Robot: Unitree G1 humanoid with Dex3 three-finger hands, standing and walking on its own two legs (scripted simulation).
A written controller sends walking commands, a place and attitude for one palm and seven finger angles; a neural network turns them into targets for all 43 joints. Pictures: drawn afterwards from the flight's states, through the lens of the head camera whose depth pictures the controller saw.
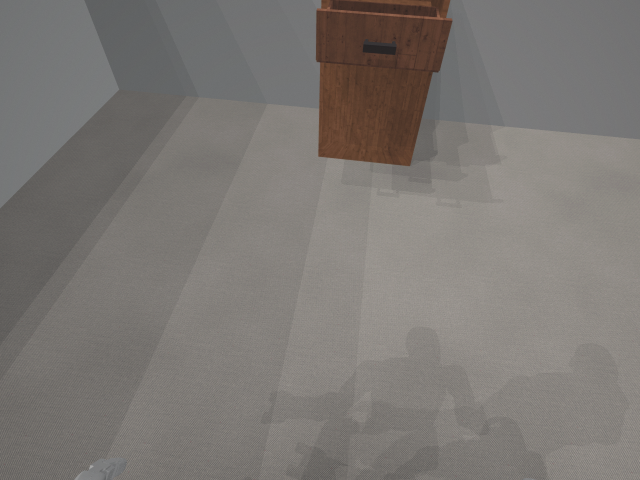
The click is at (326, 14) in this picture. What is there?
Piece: drawer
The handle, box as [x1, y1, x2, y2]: [363, 39, 396, 54]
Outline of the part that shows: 363,44 363,51 365,52 394,54 396,45 394,41 392,41 391,43 368,42 367,39 365,39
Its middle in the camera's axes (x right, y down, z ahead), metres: +0.19 -0.63 +1.27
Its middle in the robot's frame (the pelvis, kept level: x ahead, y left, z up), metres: +1.38 -0.12 -0.05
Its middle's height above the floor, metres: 0.72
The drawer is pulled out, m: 0.30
